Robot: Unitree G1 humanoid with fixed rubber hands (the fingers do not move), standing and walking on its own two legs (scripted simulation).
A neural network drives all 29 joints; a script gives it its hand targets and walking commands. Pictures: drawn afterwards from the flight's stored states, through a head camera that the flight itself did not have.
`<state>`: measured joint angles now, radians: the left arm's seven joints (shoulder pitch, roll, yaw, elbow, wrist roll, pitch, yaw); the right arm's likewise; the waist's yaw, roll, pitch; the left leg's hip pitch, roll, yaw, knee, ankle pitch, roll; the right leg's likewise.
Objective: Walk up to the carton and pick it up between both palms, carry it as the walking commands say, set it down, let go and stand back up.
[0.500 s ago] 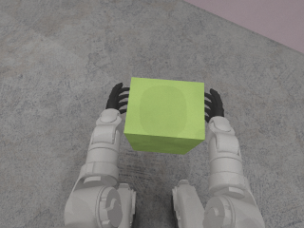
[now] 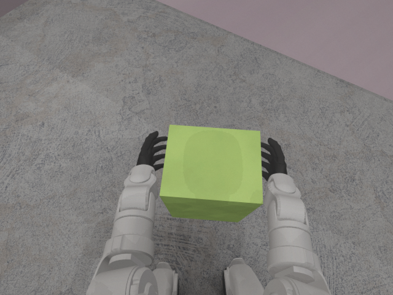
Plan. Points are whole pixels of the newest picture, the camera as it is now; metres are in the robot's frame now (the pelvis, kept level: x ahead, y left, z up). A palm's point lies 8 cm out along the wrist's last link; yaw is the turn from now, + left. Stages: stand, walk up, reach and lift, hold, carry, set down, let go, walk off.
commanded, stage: reach and lift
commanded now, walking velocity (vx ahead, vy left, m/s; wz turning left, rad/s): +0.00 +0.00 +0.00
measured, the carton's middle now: (209, 181) +0.38 -0.03 -0.11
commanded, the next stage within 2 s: none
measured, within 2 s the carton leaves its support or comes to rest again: neither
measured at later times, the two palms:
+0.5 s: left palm (136, 160) +0.37 +0.11 +0.04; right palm (288, 166) +0.35 -0.16 +0.04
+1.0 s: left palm (126, 154) +0.35 +0.11 +0.12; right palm (309, 163) +0.33 -0.16 +0.11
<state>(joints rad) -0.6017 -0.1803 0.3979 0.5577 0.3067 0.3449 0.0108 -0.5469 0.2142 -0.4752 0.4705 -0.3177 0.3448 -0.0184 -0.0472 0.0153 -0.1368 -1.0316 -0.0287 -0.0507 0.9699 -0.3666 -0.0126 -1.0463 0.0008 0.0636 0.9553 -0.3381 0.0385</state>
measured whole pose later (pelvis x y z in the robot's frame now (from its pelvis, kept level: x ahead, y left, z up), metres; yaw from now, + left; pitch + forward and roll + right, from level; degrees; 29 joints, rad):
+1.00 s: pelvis +0.02 +0.00 +0.08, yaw +0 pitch -3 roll +0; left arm -0.42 -0.20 0.28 0.41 0.33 0.60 0.01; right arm -0.38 0.19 -0.32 0.34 -0.33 0.62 0.00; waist -0.05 0.00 0.02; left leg -0.17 -0.02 -0.05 0.40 -0.19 0.00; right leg -0.19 -0.02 0.07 0.39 -0.16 0.04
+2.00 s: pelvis +0.03 +0.00 +0.08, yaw +0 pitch -8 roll +0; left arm -0.35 -0.18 0.21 0.28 0.32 0.76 -0.01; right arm -0.33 0.17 -0.21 0.27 -0.31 0.76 -0.01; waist 0.00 0.00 0.05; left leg -0.01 -0.01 -0.05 0.34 -0.18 -0.01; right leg -0.03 -0.01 0.06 0.33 -0.16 0.03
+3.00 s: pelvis +0.02 -0.01 +0.08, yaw +0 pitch -9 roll +0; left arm -0.34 -0.17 0.20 0.28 0.32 0.78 0.00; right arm -0.32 0.17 -0.20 0.28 -0.31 0.78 -0.01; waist 0.00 0.00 0.03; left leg -0.03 0.00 -0.06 0.37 -0.19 -0.01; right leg -0.05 0.00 0.06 0.36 -0.16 0.02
